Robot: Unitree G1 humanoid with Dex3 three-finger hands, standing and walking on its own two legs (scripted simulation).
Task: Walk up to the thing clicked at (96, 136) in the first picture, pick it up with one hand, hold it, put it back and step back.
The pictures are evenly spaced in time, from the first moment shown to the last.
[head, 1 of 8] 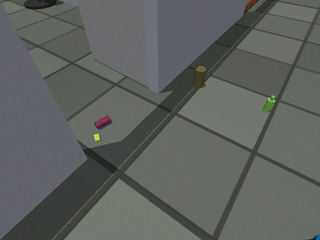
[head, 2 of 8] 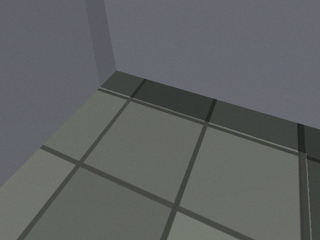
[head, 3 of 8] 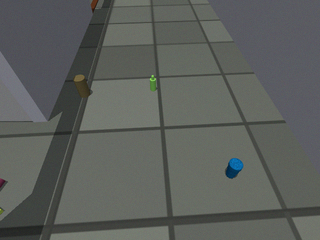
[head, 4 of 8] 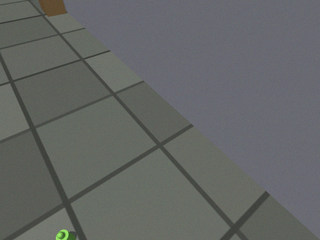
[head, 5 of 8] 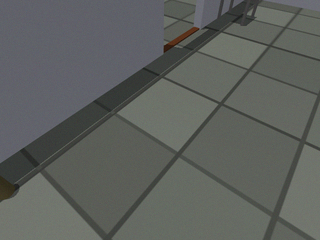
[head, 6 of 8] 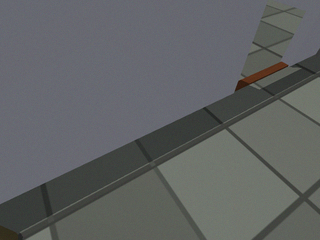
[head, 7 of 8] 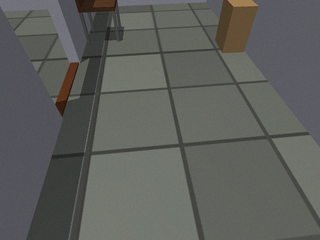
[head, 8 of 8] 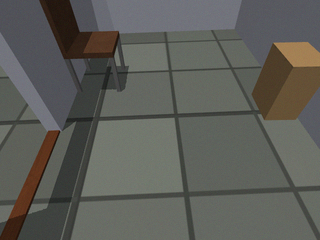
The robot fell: no
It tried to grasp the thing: no
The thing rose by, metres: 0.00
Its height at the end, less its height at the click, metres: +0.00
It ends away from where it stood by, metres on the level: 0.00
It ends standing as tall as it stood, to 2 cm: yes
